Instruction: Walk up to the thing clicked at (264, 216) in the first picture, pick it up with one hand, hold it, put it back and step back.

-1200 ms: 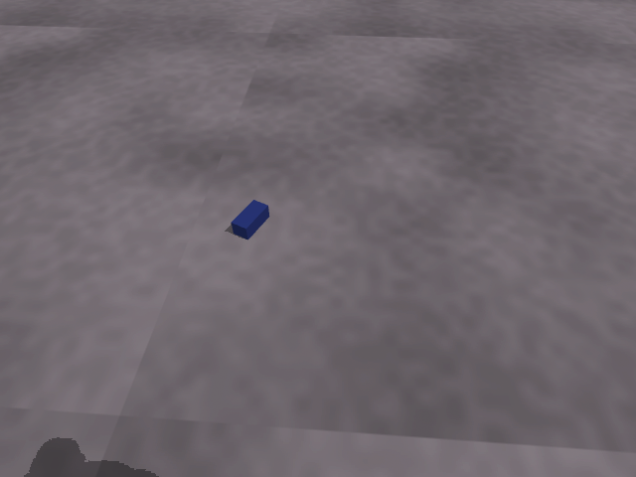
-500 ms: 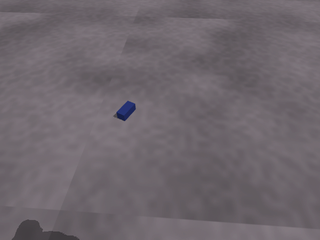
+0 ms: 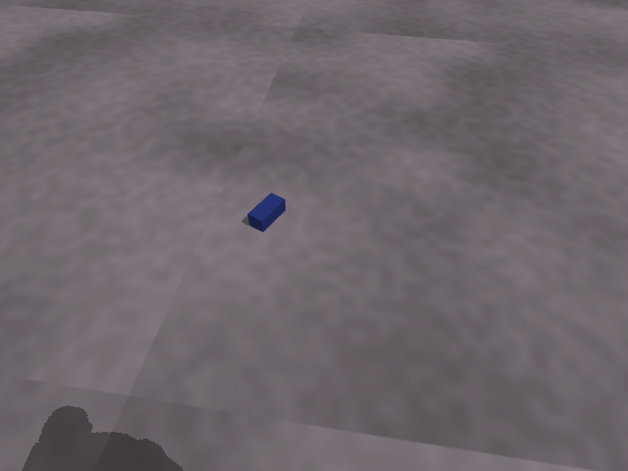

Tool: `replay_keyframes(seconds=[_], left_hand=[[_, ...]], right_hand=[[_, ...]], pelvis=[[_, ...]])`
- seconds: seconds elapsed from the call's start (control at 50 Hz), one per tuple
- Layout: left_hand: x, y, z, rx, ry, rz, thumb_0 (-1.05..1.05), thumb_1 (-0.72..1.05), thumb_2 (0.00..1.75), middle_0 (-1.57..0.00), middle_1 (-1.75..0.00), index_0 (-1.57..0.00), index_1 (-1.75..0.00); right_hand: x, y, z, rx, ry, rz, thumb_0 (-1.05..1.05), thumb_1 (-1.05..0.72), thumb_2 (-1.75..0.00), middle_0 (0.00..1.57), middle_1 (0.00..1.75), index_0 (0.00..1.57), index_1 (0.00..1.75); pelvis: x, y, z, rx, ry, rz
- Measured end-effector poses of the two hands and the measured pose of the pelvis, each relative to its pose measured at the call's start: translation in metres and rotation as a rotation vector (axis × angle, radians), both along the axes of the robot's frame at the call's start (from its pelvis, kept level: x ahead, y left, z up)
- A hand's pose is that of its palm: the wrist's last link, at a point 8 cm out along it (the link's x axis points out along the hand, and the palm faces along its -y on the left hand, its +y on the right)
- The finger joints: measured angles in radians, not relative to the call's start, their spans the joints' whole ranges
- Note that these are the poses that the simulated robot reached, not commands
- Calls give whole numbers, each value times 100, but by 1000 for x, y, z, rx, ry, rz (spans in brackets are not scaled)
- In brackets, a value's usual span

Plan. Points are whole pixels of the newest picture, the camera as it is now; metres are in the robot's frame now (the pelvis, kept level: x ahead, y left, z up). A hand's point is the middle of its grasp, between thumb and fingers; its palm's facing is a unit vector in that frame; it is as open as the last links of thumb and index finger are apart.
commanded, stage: walk up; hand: left
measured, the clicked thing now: (267, 211) +1.30 +0.16 -0.75
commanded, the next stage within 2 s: none
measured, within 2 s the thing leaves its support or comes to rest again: neither
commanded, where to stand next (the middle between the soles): +1.20 -0.27 m, yaw +55 degrees
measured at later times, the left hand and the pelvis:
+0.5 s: hand (91, 466) +0.20 +0.32 -0.16, palm faces +0.25 -0.93 -0.27, open 7.4 cm; pelvis +0.17 +0.02 -0.01, yaw +18 degrees
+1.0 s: hand (190, 404) +0.28 +0.20 -0.17, palm faces +0.55 -0.77 -0.33, open 7.4 cm; pelvis +0.43 -0.04 -0.03, yaw +34 degrees
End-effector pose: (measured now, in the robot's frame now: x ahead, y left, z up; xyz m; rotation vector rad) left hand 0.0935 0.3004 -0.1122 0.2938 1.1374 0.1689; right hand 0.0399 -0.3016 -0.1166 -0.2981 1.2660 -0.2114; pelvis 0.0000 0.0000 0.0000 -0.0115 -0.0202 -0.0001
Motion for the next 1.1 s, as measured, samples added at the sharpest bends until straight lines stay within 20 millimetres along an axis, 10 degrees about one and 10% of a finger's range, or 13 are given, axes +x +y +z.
replay_keyframes(seconds=[0.18, 0.3, 0.54, 0.68, 0.82, 0.98, 1.1], left_hand=[[-11, 60, -4, 14, -60, 153, 0, 91, 90, -21, -30, -20, -30], [21, 88, -31, 20, -37, 173, 1, 91, 90, -20, -30, -20, -30], [91, 52, -10, -25, -62, 292, 1, 91, 90, -20, -30, -20, -30], [141, 18, -5, 76, -100, 406, 1, 91, 90, -20, -30, -20, -30], [143, -32, 14, 62, -35, 552, 0, 91, 90, -20, -30, -20, -30], [152, -69, -16, 3, 74, 663, 0, 91, 90, -20, -30, -20, -30], [210, -80, -48, -48, 95, 635, 1, 91, 90, -20, -30, -20, -30]], right_hand=[[88, -11, 37, -118, -14, 180, 1, -90, -90, 20, 30, 21, 30], [141, -10, 36, -233, -120, 203, 0, -90, -90, 20, 30, 21, 30], [263, 6, 26, -133, -71, 390, 1, -90, -90, 21, 30, 21, 30], [399, -26, -13, -148, -67, 505, 1, -90, -90, 21, 30, 21, 30], [541, 10, 11, -88, -172, 655, 1, -90, -90, 20, 30, 21, 30], [658, 56, 26, -95, -252, 803, 0, -90, -90, 20, 30, 21, 30], [701, 43, 23, -141, -315, 759, 0, -90, -90, 21, 30, 21, 30]], pelvis=[[40, 21, -6, 16, -4, 152], [81, 41, -32, 52, -22, 203], [193, 11, -16, 50, -1, 344], [278, -28, -39, 18, 2, 428], [346, -40, -13, 22, 12, 511], [421, -43, -23, 12, 6, 584], [468, -47, -41, 43, -13, 617]])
